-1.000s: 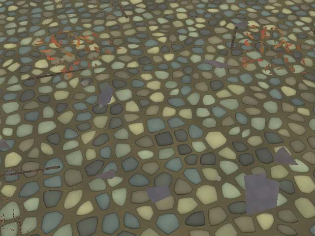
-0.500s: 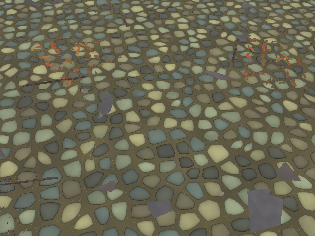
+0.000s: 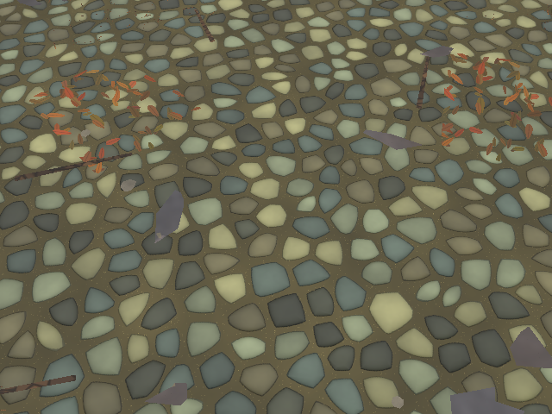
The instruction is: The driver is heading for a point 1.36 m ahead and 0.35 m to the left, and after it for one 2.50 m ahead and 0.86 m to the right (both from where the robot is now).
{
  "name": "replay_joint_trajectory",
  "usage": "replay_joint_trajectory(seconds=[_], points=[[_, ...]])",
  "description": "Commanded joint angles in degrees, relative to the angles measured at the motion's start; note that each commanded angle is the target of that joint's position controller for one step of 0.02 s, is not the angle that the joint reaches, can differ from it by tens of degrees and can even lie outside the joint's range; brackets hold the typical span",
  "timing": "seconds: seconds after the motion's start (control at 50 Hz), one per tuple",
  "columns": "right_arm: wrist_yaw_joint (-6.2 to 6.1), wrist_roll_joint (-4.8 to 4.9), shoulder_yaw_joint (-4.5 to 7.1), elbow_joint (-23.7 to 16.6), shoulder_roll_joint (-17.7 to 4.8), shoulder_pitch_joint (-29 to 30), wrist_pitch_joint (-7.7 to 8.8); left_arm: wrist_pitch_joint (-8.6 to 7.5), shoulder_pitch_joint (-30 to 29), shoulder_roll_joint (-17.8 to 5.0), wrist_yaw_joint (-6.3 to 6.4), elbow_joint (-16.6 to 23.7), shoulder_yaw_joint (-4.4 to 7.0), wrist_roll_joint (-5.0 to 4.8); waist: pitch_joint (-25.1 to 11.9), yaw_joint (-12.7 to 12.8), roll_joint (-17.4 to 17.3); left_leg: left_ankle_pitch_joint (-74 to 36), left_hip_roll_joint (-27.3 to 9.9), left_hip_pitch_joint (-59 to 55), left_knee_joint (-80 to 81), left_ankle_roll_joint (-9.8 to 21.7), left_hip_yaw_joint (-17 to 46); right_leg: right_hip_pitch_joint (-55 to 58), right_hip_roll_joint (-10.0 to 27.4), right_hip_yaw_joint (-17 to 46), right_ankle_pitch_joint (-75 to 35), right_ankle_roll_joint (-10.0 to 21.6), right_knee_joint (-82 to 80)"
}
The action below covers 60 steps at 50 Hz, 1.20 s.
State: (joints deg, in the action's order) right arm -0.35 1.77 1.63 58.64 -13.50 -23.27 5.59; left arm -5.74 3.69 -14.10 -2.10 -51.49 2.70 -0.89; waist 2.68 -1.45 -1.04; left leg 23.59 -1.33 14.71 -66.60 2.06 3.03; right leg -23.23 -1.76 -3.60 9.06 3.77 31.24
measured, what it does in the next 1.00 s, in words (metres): walks ahead: left foot, then right foot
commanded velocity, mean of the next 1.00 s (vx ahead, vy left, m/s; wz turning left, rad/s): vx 0.49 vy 0.00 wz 0.00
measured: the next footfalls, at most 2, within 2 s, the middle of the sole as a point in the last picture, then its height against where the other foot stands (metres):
left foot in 0.44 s outside the picture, level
right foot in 0.98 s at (322, 300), level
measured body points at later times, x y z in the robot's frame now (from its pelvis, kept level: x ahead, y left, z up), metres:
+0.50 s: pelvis +0.30 +0.05 +0.00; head +0.34 +0.06 +0.44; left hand +0.27 +0.31 -0.15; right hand +0.49 -0.20 -0.10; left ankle +0.40 +0.14 -0.73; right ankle +0.12 -0.09 -0.66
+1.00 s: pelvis +0.59 +0.01 -0.01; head +0.63 +0.00 +0.44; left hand +0.80 +0.25 -0.10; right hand +0.55 -0.26 -0.15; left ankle +0.41 +0.14 -0.72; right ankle +0.72 -0.09 -0.73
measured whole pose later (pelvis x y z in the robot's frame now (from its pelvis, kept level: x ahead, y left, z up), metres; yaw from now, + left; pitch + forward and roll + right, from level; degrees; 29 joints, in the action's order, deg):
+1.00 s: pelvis +0.59 +0.01 -0.01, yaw +0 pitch +2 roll +1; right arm -0.7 0.6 3.7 58.0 -14.9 -23.1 3.1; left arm -5.9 0.3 -13.5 -2.2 -49.3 2.8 -0.6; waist 1.2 -3.1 0.0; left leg 25.8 -0.7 -1.2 -27.8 0.2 -2.8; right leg -28.8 1.0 -2.4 4.0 3.5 30.7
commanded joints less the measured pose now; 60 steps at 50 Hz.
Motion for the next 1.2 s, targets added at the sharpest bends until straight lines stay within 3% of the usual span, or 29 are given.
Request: replay_joint_trajectory(seconds=[0.02, 0.06, 0.1, 0.22, 0.32, 0.38, 0.42, 0.44, 0.46, 0.48, 0.5, 0.52, 0.54, 0.56, 0.6, 0.64, 0.78, 0.86, 0.94, 0.96, 0.98, 1.0, 1.02, 1.04, 1.06, 1.08, 1.12, 1.16, 1.2], points=[[-0.69, -0.06, 1.99, -4.82, -5.89, 1.29, 1.39, -0.91, 4.13, -4.44, -0.36, 0.15, 0.69, 1.13, -3.59, 1.34, 4.39, -7.63, -6.84, 19.16, -4.93, 1.57, 1.99, 14.89, 15.56, 20.92, 1.92, 8.82, -21.19], [-0.88, -0.42, 1.93, -4.44, -3.37, -0.63, -0.21, -1.11, 4.71, -3.85, -0.49, -1.00, 0.54, 1.09, -2.51, -0.44, 5.53, -8.56, -7.67, 15.49, -1.52, 1.11, 1.27, 9.53, 13.47, 16.06, -0.77, 9.19, -23.73], [-1.07, -0.86, 2.30, -6.06, -3.93, 2.51, -0.87, -1.35, 6.99, -5.54, 0.17, -2.28, 0.75, 1.02, -0.29, -0.67, 4.99, -11.77, -8.20, 18.41, 2.58, -0.04, 0.48, 7.91, 13.18, 13.41, -3.18, 10.22, -25.77], [-0.02, -1.31, 1.94, -11.29, -3.30, 18.25, 0.05, -0.61, 13.98, -8.25, 2.27, -3.93, 1.05, 0.52, 1.86, 3.46, 3.23, -29.92, -6.10, 22.38, 26.55, -1.73, -2.35, 12.67, 11.29, 7.92, -8.46, 8.26, -26.69], [1.71, -0.58, 1.27, -14.51, -3.54, 26.61, 0.47, 0.67, 20.40, -9.00, 2.62, -6.41, 1.39, -0.28, 3.28, 5.97, 2.75, -28.65, -4.13, 24.01, 35.37, -0.83, -2.65, 23.19, 14.67, 7.87, -9.58, 7.72, -23.34], [2.55, -0.47, 1.76, -15.43, -5.56, 25.59, 0.88, 1.75, 20.21, -9.99, 2.84, -6.62, 1.98, -0.24, 1.48, 3.82, 4.07, -21.77, -2.63, 20.83, 37.74, 1.34, -3.22, 28.94, 16.94, 8.29, -18.84, 6.26, -18.07], [2.35, -0.53, 3.68, -12.49, -9.15, 14.18, 0.99, 2.46, 17.86, -10.04, 2.77, -5.82, 1.91, 0.14, -5.88, -2.70, 5.18, -20.09, 1.16, 4.05, 38.95, 3.90, -6.40, 27.56, 13.91, 5.49, -36.91, 4.21, -4.26], [1.85, -0.96, 5.02, -9.70, -12.68, 3.10, 0.88, 2.51, 17.85, -8.21, 2.74, -4.69, 1.01, 0.84, -14.05, -6.84, 3.09, -21.11, -3.66, -13.61, 36.59, 6.86, -1.25, 18.32, 10.85, 3.32, -30.64, 2.41, 10.54], [1.68, -1.96, 6.54, -7.97, -18.81, -4.22, 0.50, 1.34, 25.18, -0.90, 2.00, -3.98, -1.18, 1.09, -23.54, -4.74, -10.63, -12.55, -18.91, -37.70, 39.47, 16.56, 25.56, -6.05, 0.87, 1.00, -4.70, -2.02, 34.31], [1.84, -1.65, 5.12, -7.73, -14.09, -4.63, 0.35, -0.30, 24.24, -2.56, 1.64, -5.01, -1.02, 0.14, -26.85, -5.40, -12.29, -7.69, -22.08, -40.29, 48.65, 18.35, 40.48, -14.63, -1.61, 9.50, 22.98, -1.76, 43.30], [1.73, -1.28, 3.98, -8.46, -10.89, 0.63, 0.48, -1.35, 18.23, -8.26, 1.40, -3.21, 0.49, -1.57, -17.24, -4.70, -9.16, -6.87, -19.89, -32.88, 49.42, 14.63, 32.00, -19.78, 2.27, 10.56, 20.61, -0.48, 46.62], [1.60, -1.40, 3.35, -9.89, -8.98, 6.09, 0.50, -1.76, 14.04, -8.68, 1.61, -2.11, 0.58, -1.96, -11.33, -3.14, -5.03, -11.32, -17.68, -23.68, 50.67, 12.73, 23.47, -19.28, 5.60, 8.79, 15.08, -0.03, 44.61], [1.81, -1.78, 2.80, -10.32, -7.27, 9.65, 0.58, -1.57, 12.04, -8.05, 2.01, -1.92, 0.83, -1.22, -6.98, -1.42, -1.81, -16.51, -15.37, -15.26, 52.79, 11.72, 17.38, -17.02, 7.72, 7.67, 11.04, -0.27, 40.48], [2.00, -2.23, 2.33, -10.38, -5.80, 11.35, 0.83, -0.79, 12.67, -7.25, 2.30, -2.16, 1.21, -0.57, -5.20, 0.66, -2.45, -19.29, -13.10, -9.93, 54.75, 10.56, 12.91, -13.27, 9.55, 7.93, 8.26, -0.41, 36.99], [2.28, -2.23, 2.34, -9.49, -5.71, 10.88, 1.09, 0.76, 14.69, -4.21, 2.42, -2.77, 0.95, -0.19, -4.24, 2.37, -3.17, -22.29, -11.53, -5.14, 57.56, 10.97, 9.05, -9.53, 10.17, 7.28, 6.11, -1.12, 33.82], [1.82, -2.12, 2.78, -8.39, -7.43, 9.05, 1.29, 1.47, 12.71, -3.90, 2.62, -1.82, 1.06, 0.14, -2.57, 2.78, -2.53, -25.66, -11.31, -4.15, 59.25, 11.75, 6.29, -12.01, 10.58, 6.79, 2.64, -2.14, 29.68], [0.04, -1.31, 3.07, -5.64, -9.15, 2.78, 0.43, 0.72, -2.51, -2.80, 1.70, 2.87, 0.61, 0.28, 0.81, -1.20, -2.13, -24.50, -8.84, -6.86, 61.13, 9.28, -0.34, -12.95, 7.81, 3.81, -16.06, -3.46, 5.34], [-0.22, -0.86, 3.42, -3.30, -9.45, -0.92, -0.53, 0.30, -8.06, -3.37, 0.58, 5.19, 0.34, -0.18, 2.64, -2.48, -2.11, -25.15, -12.10, -14.91, 58.54, 9.01, 0.19, -15.17, 6.97, 4.34, -13.59, -2.18, -0.08], [-0.65, -0.71, 4.14, -3.15, -10.84, 0.85, -1.76, -0.40, -3.99, -6.38, -0.28, 5.15, 1.47, -0.28, -0.79, 1.46, -3.91, -41.09, -13.86, -20.20, 50.17, 7.02, 0.14, -6.83, 4.18, 2.35, -5.26, 0.82, -2.65], [-0.65, -0.79, 3.94, -3.46, -10.41, 2.02, -2.13, -0.42, 3.04, -8.17, -0.11, 3.02, 2.61, -0.15, -4.94, 5.26, -3.82, -49.40, -11.57, -18.76, 41.85, 5.79, -1.80, 3.04, 2.16, 0.56, -5.40, 2.15, -3.60], [-0.68, -1.32, 3.12, -4.27, -8.66, 1.90, -2.28, -0.36, 13.59, -11.44, 0.33, -0.02, 4.05, 0.19, -12.22, 9.15, -1.88, -45.62, -8.33, -11.05, 28.45, 3.95, -4.07, 19.28, 5.06, 3.83, -6.59, 4.60, -1.54], [-0.05, -1.74, 1.31, -5.07, -2.84, -4.67, -1.38, 0.03, 21.99, -17.05, 0.68, -1.68, 5.53, 1.07, -21.37, 8.01, 10.03, -24.13, 0.09, 12.74, 5.12, -0.51, -6.83, 43.44, 19.94, 28.00, 0.87, 13.51, -2.90], [0.21, -1.37, 0.93, -4.46, -2.58, -3.89, 0.07, 0.31, 22.73, -14.04, 0.60, -2.05, 4.46, 0.25, -25.10, 8.33, 15.06, 8.91, 4.76, 22.70, -5.86, -1.04, 0.50, 47.44, 24.39, 45.51, 7.09, 16.00, -12.79], [0.53, 0.37, 2.38, -5.95, -7.82, 1.08, 1.20, 0.15, 18.33, -10.92, 0.63, -1.51, 3.30, -0.13, -17.54, 8.04, 11.86, 7.43, 1.00, 28.54, -10.63, 0.35, 3.62, 41.48, 22.59, 39.39, 10.47, 13.02, -14.07], [0.39, 1.23, 2.51, -7.03, -8.71, 5.08, 1.61, 0.08, 13.14, -8.73, 0.83, 0.02, 2.69, 0.21, -11.54, 6.69, 8.13, 2.34, -2.21, 28.99, -9.49, 1.28, 2.20, 32.85, 21.17, 30.84, 7.84, 10.87, -15.14], [0.00, 0.74, 2.77, -7.21, -8.36, 7.15, 1.36, -0.15, 9.05, -6.73, 0.70, 0.53, 2.08, 0.75, -6.99, 4.90, 4.47, -2.37, -4.63, 26.65, -5.57, 1.31, 1.33, 23.96, 19.14, 24.45, 3.99, 9.57, -17.56], [-0.48, 0.14, 3.20, -6.31, -6.24, 4.90, -0.55, -0.85, 6.14, -4.26, 0.49, 0.21, 1.44, 1.61, -4.37, 1.56, 6.42, -7.00, -7.17, 19.64, -0.56, 1.26, 2.38, 14.78, 16.15, 16.56, 0.03, 7.66, -21.35], [-0.59, 0.19, 3.10, -6.12, -4.22, 4.05, -1.90, -1.32, 7.38, -5.28, 0.76, -0.99, 1.79, 1.76, -2.80, 0.68, 6.06, -9.64, -7.30, 19.28, 1.38, 0.73, 2.69, 11.87, 15.65, 11.64, -3.76, 8.06, -23.86], [-0.69, -0.07, 3.43, -7.32, -4.61, 6.87, -2.39, -1.54, 8.73, -6.70, 1.49, -1.82, 2.21, 1.97, -1.22, 0.87, 4.58, -14.85, -7.01, 23.40, 5.46, 0.07, 3.98, 12.77, 15.68, 8.08, -7.68, 8.10, -24.97]])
